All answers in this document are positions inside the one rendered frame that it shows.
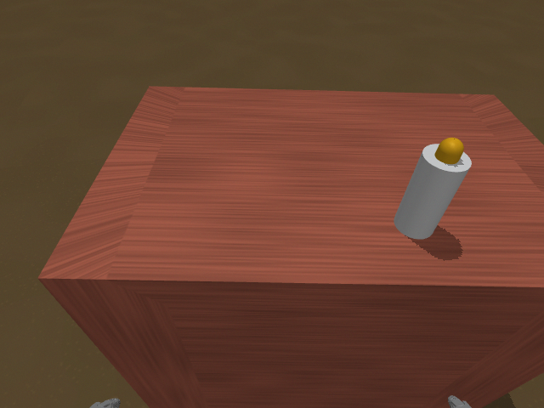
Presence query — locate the bottle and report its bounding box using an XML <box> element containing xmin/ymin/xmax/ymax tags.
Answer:
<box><xmin>394</xmin><ymin>138</ymin><xmax>472</xmax><ymax>240</ymax></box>

